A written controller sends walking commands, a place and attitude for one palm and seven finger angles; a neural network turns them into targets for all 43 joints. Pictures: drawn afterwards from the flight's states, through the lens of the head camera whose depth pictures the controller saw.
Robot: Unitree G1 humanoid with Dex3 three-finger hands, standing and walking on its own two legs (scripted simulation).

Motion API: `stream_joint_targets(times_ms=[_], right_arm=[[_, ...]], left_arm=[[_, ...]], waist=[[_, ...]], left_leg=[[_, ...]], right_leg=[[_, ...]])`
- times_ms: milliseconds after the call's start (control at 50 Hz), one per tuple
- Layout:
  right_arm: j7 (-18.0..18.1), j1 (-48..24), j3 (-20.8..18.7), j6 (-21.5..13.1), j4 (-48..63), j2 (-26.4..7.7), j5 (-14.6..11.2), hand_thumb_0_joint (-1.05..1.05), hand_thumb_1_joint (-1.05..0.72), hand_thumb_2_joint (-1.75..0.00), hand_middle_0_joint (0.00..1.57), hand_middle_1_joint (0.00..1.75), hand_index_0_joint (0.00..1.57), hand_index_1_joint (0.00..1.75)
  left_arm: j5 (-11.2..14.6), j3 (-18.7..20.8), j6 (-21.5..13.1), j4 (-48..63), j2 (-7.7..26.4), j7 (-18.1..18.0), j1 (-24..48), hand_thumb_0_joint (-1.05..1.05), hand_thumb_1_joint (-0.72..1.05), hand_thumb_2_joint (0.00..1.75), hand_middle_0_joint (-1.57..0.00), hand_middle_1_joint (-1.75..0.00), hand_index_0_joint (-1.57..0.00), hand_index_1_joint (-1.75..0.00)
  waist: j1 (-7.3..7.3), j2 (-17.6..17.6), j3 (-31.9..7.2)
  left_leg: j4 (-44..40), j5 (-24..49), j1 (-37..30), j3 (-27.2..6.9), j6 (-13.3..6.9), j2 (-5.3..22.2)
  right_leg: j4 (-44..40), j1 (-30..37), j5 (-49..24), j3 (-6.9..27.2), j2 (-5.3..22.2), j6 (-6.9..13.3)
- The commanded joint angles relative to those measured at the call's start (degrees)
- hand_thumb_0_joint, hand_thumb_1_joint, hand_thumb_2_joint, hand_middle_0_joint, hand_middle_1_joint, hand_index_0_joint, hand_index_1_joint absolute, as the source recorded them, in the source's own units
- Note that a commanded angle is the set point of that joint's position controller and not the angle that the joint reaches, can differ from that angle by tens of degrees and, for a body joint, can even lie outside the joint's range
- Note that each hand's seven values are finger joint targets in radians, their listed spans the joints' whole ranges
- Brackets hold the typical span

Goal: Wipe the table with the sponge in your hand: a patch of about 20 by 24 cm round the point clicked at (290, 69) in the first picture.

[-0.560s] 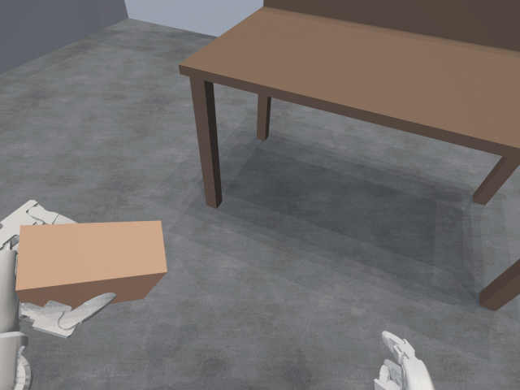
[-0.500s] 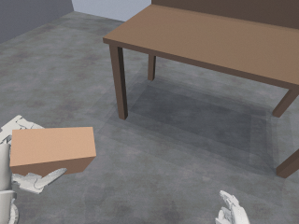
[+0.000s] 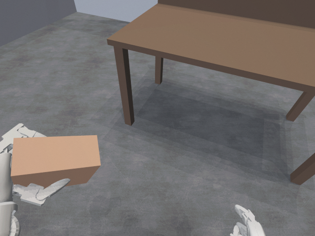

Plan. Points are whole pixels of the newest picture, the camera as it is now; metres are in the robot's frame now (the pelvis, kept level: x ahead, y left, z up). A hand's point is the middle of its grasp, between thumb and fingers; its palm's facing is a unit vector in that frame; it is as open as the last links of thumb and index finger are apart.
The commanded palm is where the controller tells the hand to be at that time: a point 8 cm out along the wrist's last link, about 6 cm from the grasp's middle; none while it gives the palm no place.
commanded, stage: walk to a spot facing it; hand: left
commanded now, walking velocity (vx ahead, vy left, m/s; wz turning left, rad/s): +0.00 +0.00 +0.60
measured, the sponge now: (69, 163) +0.23 +0.20 +0.13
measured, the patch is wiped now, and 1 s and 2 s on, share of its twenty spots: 0.00 0.00 0.00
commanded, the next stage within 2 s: none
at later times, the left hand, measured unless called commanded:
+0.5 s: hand (19, 185) +0.17 +0.25 +0.16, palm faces +0.54 -0.73 -0.42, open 10.2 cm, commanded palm +0.10 +0.29 +0.18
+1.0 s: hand out of the picture +0.16 +0.32 +0.18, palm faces +0.72 -0.55 -0.42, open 10.2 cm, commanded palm +0.09 +0.33 +0.18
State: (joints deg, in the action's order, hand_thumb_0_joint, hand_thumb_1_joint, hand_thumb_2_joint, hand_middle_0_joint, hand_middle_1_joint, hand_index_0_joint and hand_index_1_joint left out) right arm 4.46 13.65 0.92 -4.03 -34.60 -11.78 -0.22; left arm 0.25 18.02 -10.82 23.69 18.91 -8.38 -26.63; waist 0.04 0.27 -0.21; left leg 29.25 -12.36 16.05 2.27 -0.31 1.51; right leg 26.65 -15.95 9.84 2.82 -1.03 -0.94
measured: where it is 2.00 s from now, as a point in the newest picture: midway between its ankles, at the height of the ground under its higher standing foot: (140, 219)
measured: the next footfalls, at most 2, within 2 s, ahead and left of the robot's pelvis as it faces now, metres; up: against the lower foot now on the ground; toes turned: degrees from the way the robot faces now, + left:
left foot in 0.80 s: +0.07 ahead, +0.16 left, +0.00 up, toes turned +33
right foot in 1.18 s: +0.29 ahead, -0.06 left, +0.00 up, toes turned +23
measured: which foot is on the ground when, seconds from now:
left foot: down 0.00-0.46, up 0.48-0.78, down 0.80-1.00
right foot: down 0.00-0.80, up 0.82-1.00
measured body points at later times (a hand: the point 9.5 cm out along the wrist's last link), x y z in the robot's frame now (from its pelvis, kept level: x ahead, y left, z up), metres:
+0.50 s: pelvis +0.00 -0.02 -0.01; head +0.02 -0.02 +0.44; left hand +0.13 +0.29 +0.18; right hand +0.19 -0.21 -0.11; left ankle +0.03 +0.11 -0.72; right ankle +0.01 -0.13 -0.74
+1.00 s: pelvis +0.08 +0.01 -0.01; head +0.10 +0.04 +0.44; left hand +0.12 +0.34 +0.20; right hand +0.33 -0.08 -0.09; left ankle +0.03 +0.13 -0.74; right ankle +0.16 -0.10 -0.66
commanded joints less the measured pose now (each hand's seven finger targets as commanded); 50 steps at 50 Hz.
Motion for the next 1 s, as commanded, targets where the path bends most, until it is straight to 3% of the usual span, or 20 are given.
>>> stream_joint_targets(times_ms=[0,80,200,320,400,420,440,460,480,520,580,680,740,760,780,800,820,840,920,980], right_arm=[[0.1,-5.1,-2.8,-3.3,9.4,-6.6,-0.1,0.0,-0.9,-0.9,0.2,0.3,0.2,0.3],[-0.3,-4.7,-3.1,-2.7,9.9,-6.3,-0.1,0.0,-0.9,-0.9,0.2,0.3,0.2,0.3],[-0.4,-4.8,-3.1,-2.5,10.7,-6.7,-0.2,0.0,-0.9,-0.9,0.2,0.3,0.2,0.3],[-0.2,-4.5,-3.5,-3.4,9.9,-6.9,0.6,0.0,-0.9,-0.9,0.2,0.3,0.2,0.3],[-0.9,-4.6,-3.7,-3.7,8.5,-6.4,1.1,0.0,-0.9,-0.9,0.2,0.3,0.2,0.3],[-1.0,-4.8,-3.6,-3.5,8.5,-6.0,0.8,0.0,-0.9,-0.9,0.2,0.3,0.2,0.3],[-1.2,-5.5,-3.1,-3.0,8.7,-4.2,0.7,0.0,-0.9,-0.9,0.2,0.3,0.2,0.3],[-1.2,-5.9,-4.0,-2.9,8.0,-5.2,0.4,0.0,-0.9,-0.9,0.2,0.3,0.2,0.3],[-1.1,-6.3,-4.8,-3.1,7.2,-7.2,0.7,0.0,-0.9,-0.9,0.2,0.3,0.2,0.3],[-1.2,-5.9,-3.4,-1.9,7.0,-5.3,1.3,0.0,-0.9,-0.9,0.2,0.3,0.2,0.3],[-0.1,-6.9,-2.5,-1.1,7.4,-4.3,1.3,0.0,-0.9,-0.9,0.2,0.3,0.2,0.3],[0.3,-6.7,-3.1,-2.3,9.9,-3.9,1.3,0.0,-0.9,-0.9,0.2,0.3,0.2,0.3],[0.6,-3.8,-3.7,-2.5,11.1,-4.0,0.9,0.0,-0.9,-0.9,0.2,0.3,0.2,0.3],[0.8,-3.6,-4.2,-2.4,11.4,-5.2,0.6,0.0,-0.9,-0.9,0.2,0.3,0.2,0.3],[0.4,-4.6,-4.5,-2.4,11.3,-6.9,1.0,0.0,-0.9,-0.9,0.2,0.3,0.2,0.3],[-0.6,-3.5,-3.5,-3.1,11.0,-5.7,0.4,0.0,-0.9,-0.9,0.2,0.3,0.2,0.3],[-1.4,-4.1,-4.3,-3.5,10.0,-6.2,-0.2,0.0,-0.9,-0.9,0.2,0.3,0.2,0.3],[-1.4,-5.6,-5.0,-3.1,8.8,-7.3,-0.4,0.0,-0.9,-0.9,0.2,0.3,0.2,0.3],[-1.8,-5.8,-4.6,-3.3,8.1,-5.4,-1.1,0.0,-0.9,-0.9,0.2,0.3,0.2,0.3],[-1.8,-5.6,-3.8,-4.5,7.8,-5.1,-0.5,0.0,-0.9,-0.9,0.2,0.3,0.2,0.3]], left_arm=[[0.2,6.4,-4.2,13.4,9.7,-1.7,5.2,0.0,0.1,1.3,-1.2,-1.6,-1.2,-1.6],[0.4,7.5,-3.8,14.4,10.3,-1.8,2.3,0.0,0.1,1.3,-1.2,-1.6,-1.2,-1.6],[0.6,8.5,-3.5,18.6,10.6,-1.8,0.8,0.0,0.1,1.3,-1.2,-1.6,-1.2,-1.6],[-0.4,7.9,-3.0,20.1,9.8,-1.4,5.0,0.0,0.1,1.3,-1.2,-1.6,-1.2,-1.6],[0.3,7.1,-2.9,19.1,8.9,-0.7,2.8,0.0,0.1,1.3,-1.2,-1.6,-1.2,-1.6],[-0.1,8.1,-2.7,18.6,10.2,-0.8,2.5,0.0,0.1,1.3,-1.2,-1.6,-1.2,-1.6],[0.0,7.4,-2.5,17.6,10.9,-0.7,2.7,0.0,0.1,1.3,-1.2,-1.6,-1.2,-1.6],[1.2,8.0,-2.5,16.9,12.0,-0.9,4.7,0.0,0.1,1.3,-1.2,-1.6,-1.2,-1.6],[1.3,7.1,-2.6,16.6,11.2,-1.0,5.1,0.0,0.1,1.3,-1.2,-1.6,-1.2,-1.6],[0.3,8.8,-2.6,13.1,11.6,-0.8,1.2,0.0,0.1,1.3,-1.2,-1.6,-1.2,-1.6],[0.0,8.8,-4.0,12.4,12.2,-0.7,1.6,0.0,0.1,1.3,-1.2,-1.6,-1.2,-1.6],[0.7,8.1,-3.4,16.2,11.4,-2.4,4.5,0.0,0.1,1.3,-1.2,-1.6,-1.2,-1.6],[1.4,6.9,-2.6,21.3,11.0,-3.5,5.8,0.0,0.1,1.3,-1.2,-1.6,-1.2,-1.6],[1.3,7.0,-3.3,23.9,11.4,-3.7,6.7,0.0,0.1,1.3,-1.2,-1.6,-1.2,-1.6],[1.5,6.9,-4.3,25.9,10.3,-3.7,5.4,0.0,0.1,1.3,-1.2,-1.6,-1.2,-1.6],[0.4,7.6,-4.9,27.1,12.4,-4.1,6.4,0.0,0.1,1.3,-1.2,-1.6,-1.2,-1.6],[0.1,8.6,-5.0,24.4,13.9,-3.4,8.3,0.0,0.1,1.3,-1.2,-1.6,-1.2,-1.6],[0.0,10.3,-4.2,22.1,14.4,-2.4,6.0,0.0,0.1,1.3,-1.2,-1.6,-1.2,-1.6],[1.0,11.2,-4.5,28.0,12.8,-1.5,1.7,0.0,0.1,1.3,-1.2,-1.6,-1.2,-1.6],[1.8,9.7,-4.6,24.1,10.0,-0.8,-1.0,0.0,0.1,1.3,-1.2,-1.6,-1.2,-1.6]], waist=[[0.16,2.8,-3.8],[0.36,0.9,-4.5],[0.48,4.4,-6.5],[1.14,13.6,-3.4],[0.03,11.1,-5.4],[-0.53,7.0,-5.7],[-0.53,-7.4,-3.6],[-0.51,-14.8,-2.3],[0.01,-11.5,-2.0],[0.41,-4.0,-2.5],[-0.39,-7.2,0.4],[-2.37,-12.2,-2.2],[1.37,-8.1,-10.8],[2.97,0.5,-13.6],[2.11,18.6,-14.2],[1.51,17.5,-13.3],[1.72,7.5,-8.4],[1.18,6.7,-8.6],[-0.38,13.8,-4.1],[-0.3,15.5,-3.2]], left_leg=[[-7.2,-6.1,5.0,-4.6,-1.4,3.1],[-3.5,-3.7,5.4,-5.8,-1.8,2.6],[-3.6,-1.9,7.7,-11.2,-3.0,4.8],[-15.2,-25.1,11.3,-29.2,-9.7,12.2],[-7.7,-15.4,11.6,-22.4,-6.8,6.7],[0.3,-15.5,17.3,-16.0,-4.8,3.3],[14.1,-17.1,29.2,-7.0,-1.5,-2.3],[32.8,-16.6,31.1,-1.8,1.2,-3.6],[40.8,-13.7,28.9,-5.2,1.6,-1.2],[40.4,-9.9,26.8,-3.5,2.0,1.4],[30.7,-9.2,22.4,1.5,2.0,2.6],[11.0,-10.4,11.5,10.0,0.5,0.1],[-2.1,-2.7,-7.4,13.7,-0.6,-5.3],[-2.9,2.3,-21.1,6.0,-3.3,0.1],[-4.7,19.2,-29.3,-19.3,-12.2,16.8],[-6.7,29.8,-30.1,-34.6,-18.1,24.2],[-7.7,25.6,-27.1,-34.6,-18.1,24.4],[-7.6,15.4,-20.8,-30.0,-17.4,23.9],[-11.6,-2.1,-5.4,-12.9,-11.6,14.1],[-14.4,-5.1,0.7,-8.7,-9.9,12.6]], right_leg=[[-2.8,4.6,2.7,1.3,3.6,0.6],[-2.0,2.9,3.5,1.5,6.1,1.0],[4.7,3.0,3.9,-1.5,5.8,0.0],[21.4,-2.6,20.8,-3.8,0.3,-0.8],[3.1,7.8,18.8,-4.0,0.9,0.9],[-4.1,13.3,17.7,0.2,5.7,3.4],[-11.9,18.9,22.2,16.2,17.8,8.2],[-15.4,15.5,20.6,27.2,28.3,11.8],[-14.0,11.6,14.4,23.4,28.4,12.1],[-9.9,10.0,6.6,10.8,23.6,10.5],[-8.7,9.3,-9.3,-1.2,19.6,7.6],[-3.0,12.5,-22.0,-6.0,19.5,7.4],[17.8,9.2,-30.0,-12.2,16.5,3.3],[31.8,-2.2,-20.7,-13.6,14.3,0.4],[47.2,-18.8,16.6,-12.8,5.5,-3.0],[55.2,-25.4,27.6,-6.6,3.8,-1.7],[56.2,-29.3,25.7,-3.2,5.6,-0.9],[55.1,-28.6,22.9,-0.7,9.1,-1.7],[41.6,-21.0,11.9,-5.3,9.2,-2.6],[29.0,-12.1,8.7,-8.9,7.9,-3.0]])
